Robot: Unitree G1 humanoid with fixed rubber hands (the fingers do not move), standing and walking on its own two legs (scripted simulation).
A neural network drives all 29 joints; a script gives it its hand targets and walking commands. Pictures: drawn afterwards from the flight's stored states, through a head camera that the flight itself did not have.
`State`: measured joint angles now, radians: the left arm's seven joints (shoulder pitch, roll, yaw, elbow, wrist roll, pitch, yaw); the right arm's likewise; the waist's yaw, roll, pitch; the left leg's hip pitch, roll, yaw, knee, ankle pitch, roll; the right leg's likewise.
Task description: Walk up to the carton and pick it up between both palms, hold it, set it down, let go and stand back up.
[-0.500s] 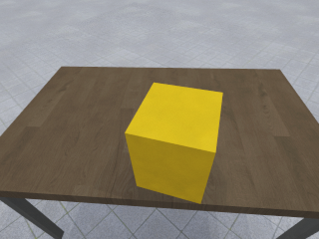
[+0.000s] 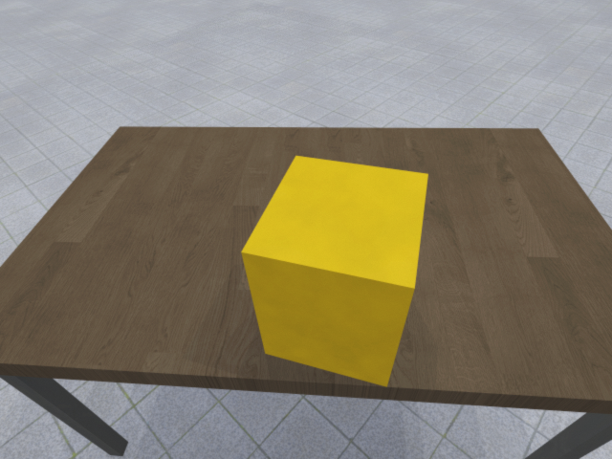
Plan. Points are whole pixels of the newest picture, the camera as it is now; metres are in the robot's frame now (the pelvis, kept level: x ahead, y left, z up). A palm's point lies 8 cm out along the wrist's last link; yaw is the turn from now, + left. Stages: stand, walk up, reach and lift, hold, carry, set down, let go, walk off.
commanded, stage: stand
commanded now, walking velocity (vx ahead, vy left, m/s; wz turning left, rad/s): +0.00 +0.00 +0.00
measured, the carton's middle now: (340, 270) +0.41 -0.01 +0.03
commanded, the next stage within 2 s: none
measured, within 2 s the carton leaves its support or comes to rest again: neither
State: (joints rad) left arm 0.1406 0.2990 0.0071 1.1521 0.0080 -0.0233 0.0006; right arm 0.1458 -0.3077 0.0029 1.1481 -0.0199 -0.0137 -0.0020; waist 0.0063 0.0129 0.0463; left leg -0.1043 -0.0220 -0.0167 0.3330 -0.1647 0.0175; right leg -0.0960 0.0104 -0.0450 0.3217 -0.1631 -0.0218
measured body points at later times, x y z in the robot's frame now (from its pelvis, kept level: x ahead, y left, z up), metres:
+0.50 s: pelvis +0.01 -0.01 +0.00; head +0.01 -0.01 +0.45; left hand +0.07 +0.27 -0.14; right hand +0.07 -0.29 -0.14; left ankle +0.01 +0.11 -0.75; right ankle +0.01 -0.10 -0.75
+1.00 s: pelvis +0.02 -0.02 +0.00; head +0.02 -0.03 +0.45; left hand +0.09 +0.26 -0.14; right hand +0.09 -0.30 -0.14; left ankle +0.01 +0.11 -0.75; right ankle +0.01 -0.10 -0.75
